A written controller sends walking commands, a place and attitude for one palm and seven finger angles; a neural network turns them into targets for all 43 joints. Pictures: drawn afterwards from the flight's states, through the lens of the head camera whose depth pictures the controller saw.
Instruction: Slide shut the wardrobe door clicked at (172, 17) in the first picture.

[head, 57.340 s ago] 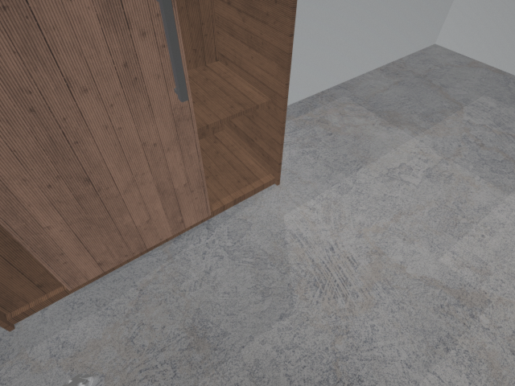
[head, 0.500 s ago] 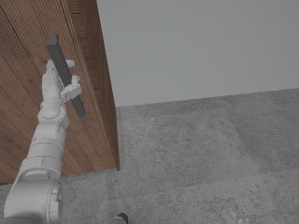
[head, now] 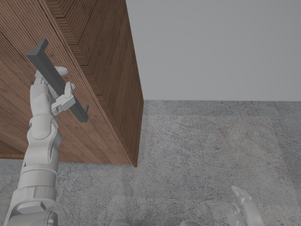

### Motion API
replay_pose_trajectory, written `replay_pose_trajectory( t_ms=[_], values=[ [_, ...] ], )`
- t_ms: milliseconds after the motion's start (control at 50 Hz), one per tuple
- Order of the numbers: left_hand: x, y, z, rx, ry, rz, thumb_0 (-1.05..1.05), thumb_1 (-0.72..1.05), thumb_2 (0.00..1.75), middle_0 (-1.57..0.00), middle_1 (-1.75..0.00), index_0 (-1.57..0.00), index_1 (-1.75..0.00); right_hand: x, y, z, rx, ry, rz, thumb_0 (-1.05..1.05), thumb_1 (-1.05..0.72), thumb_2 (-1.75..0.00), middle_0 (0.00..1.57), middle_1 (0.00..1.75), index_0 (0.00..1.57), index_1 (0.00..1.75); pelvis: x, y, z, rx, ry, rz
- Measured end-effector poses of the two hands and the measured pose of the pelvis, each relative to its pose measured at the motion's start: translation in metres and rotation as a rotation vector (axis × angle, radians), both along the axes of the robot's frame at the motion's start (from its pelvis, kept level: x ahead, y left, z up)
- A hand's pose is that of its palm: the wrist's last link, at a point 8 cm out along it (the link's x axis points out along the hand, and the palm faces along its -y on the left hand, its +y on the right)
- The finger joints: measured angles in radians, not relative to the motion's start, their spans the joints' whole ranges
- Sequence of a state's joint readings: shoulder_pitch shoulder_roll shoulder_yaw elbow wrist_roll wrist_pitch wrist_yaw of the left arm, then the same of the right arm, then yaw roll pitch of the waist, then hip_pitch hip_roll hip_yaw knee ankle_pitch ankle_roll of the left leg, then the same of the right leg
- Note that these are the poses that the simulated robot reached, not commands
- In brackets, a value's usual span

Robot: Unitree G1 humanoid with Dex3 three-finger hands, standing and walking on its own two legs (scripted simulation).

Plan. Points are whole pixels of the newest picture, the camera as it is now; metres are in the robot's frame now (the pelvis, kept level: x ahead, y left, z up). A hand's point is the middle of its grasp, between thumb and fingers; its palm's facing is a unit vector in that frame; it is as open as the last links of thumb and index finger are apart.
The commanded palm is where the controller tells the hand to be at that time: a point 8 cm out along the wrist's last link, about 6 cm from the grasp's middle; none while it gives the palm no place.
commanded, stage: stop walking and hold the door there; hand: left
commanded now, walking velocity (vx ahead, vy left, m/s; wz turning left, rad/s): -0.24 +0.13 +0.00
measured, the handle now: (67, 87) +0.43 +0.28 +0.09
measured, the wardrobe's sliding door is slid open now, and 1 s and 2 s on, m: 0.00 0.00 0.00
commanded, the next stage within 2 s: none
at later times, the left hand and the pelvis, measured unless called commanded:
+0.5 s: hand (69, 95) +0.39 +0.24 +0.11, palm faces +0.42 -0.88 -0.21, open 6.3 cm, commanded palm +0.34 +0.26 +0.11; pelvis +0.06 +0.00 +0.00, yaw +3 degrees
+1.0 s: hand (69, 96) +0.38 +0.24 +0.11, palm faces +0.38 -0.90 -0.19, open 6.2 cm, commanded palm +0.34 +0.27 +0.11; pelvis +0.07 +0.01 +0.01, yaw +0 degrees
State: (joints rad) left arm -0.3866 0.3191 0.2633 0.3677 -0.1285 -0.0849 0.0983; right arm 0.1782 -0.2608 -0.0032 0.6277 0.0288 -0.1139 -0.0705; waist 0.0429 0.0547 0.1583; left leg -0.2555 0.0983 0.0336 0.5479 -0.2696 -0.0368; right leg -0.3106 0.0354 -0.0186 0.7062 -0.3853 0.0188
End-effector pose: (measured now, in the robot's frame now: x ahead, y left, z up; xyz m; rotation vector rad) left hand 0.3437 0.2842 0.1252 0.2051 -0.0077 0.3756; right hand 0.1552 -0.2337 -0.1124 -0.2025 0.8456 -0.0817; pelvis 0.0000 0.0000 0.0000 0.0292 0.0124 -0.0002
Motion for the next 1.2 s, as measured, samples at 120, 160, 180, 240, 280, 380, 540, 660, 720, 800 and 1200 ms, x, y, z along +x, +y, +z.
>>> replay_pose_trajectory(
  t_ms=[120,160,180,240,280,380,540,660,720,800,1200],
  values=[
    [-0.001,-0.004,0.001,0.028,0.014,0.082,-0.04,0.65,0.85,-0.41,-1.26,-0.25,-1.38,0.051,-0.009,-0.001,0.017,-0.037,0.041,0.01,-0.91,-0.90,0.20,0.30,0.20,0.30,0.022,-0.021,-0.001,0.019,0.004,0.050],
    [-0.001,-0.005,0.001,0.021,0.018,0.103,-0.04,0.64,0.85,-0.41,-1.26,-0.26,-1.38,0.064,-0.010,0.003,0.006,-0.034,0.064,0.01,-0.91,-0.90,0.20,0.30,0.20,0.30,0.028,-0.023,0.005,0.032,0.016,0.061],
    [0.000,-0.005,0.001,0.020,0.020,0.112,-0.04,0.64,0.85,-0.41,-1.26,-0.27,-1.39,0.069,-0.010,0.006,0.001,-0.032,0.073,0.01,-0.91,-0.90,0.20,0.30,0.20,0.30,0.031,-0.024,0.008,0.037,0.021,0.067],
    [0.000,-0.005,0.001,0.017,0.023,0.126,-0.04,0.64,0.85,-0.41,-1.26,-0.29,-1.39,0.084,-0.008,0.014,-0.013,-0.027,0.093,0.01,-0.91,-0.90,0.20,0.30,0.20,0.30,0.040,-0.024,0.013,0.047,0.034,0.081],
    [0.000,-0.005,0.001,0.020,0.020,0.124,-0.04,0.63,0.85,-0.41,-1.27,-0.31,-1.40,0.092,-0.006,0.018,-0.020,-0.026,0.101,0.01,-0.91,-0.90,0.20,0.30,0.20,0.30,0.045,-0.023,0.015,0.051,0.041,0.083],
    [0.001,-0.003,0.000,0.030,-0.007,0.098,-0.04,0.62,0.85,-0.43,-1.31,-0.31,-1.39,0.110,0.005,0.025,-0.034,-0.040,0.097,0.01,-0.91,-0.90,0.20,0.30,0.20,0.30,0.057,-0.012,0.012,0.033,0.039,0.074],
    [0.001,-0.001,-0.002,0.027,-0.038,0.046,-0.03,0.67,0.82,-0.42,-1.36,-0.27,-1.38,0.110,0.036,0.032,0.023,-0.087,0.087,0.01,-0.91,-0.90,0.20,0.30,0.20,0.30,0.061,0.003,0.008,-0.021,-0.006,0.049],
    [0.000,-0.002,-0.001,0.017,-0.023,0.044,-0.02,0.69,0.79,-0.40,-1.35,-0.26,-1.38,0.084,0.046,0.028,0.064,-0.044,0.095,0.01,-0.91,-0.90,0.21,0.30,0.20,0.30,0.066,-0.003,0.010,-0.039,-0.030,0.029],
    [0.000,-0.001,-0.001,0.043,-0.029,0.047,-0.03,0.68,0.80,-0.41,-1.34,-0.26,-1.37,0.075,0.039,0.021,0.061,-0.024,0.082,0.01,-0.90,-0.90,0.21,0.30,0.21,0.30,0.072,-0.010,0.004,-0.030,-0.028,0.026],
    [0.000,0.000,-0.002,0.061,-0.032,0.051,-0.04,0.66,0.81,-0.42,-1.35,-0.27,-1.38,0.067,0.016,0.015,0.016,-0.011,0.020,0.01,-0.90,-0.90,0.21,0.30,0.21,0.30,0.074,-0.011,0.002,-0.050,-0.009,0.033],
    [0.001,0.005,-0.003,0.014,-0.054,-0.052,-0.02,0.70,0.77,-0.41,-1.38,-0.25,-1.38,0.040,0.008,0.035,-0.116,-0.039,-0.065,0.01,-0.91,-0.90,0.20,0.30,0.20,0.30,0.039,0.030,0.000,-0.048,-0.012,0.026]
  ],
)
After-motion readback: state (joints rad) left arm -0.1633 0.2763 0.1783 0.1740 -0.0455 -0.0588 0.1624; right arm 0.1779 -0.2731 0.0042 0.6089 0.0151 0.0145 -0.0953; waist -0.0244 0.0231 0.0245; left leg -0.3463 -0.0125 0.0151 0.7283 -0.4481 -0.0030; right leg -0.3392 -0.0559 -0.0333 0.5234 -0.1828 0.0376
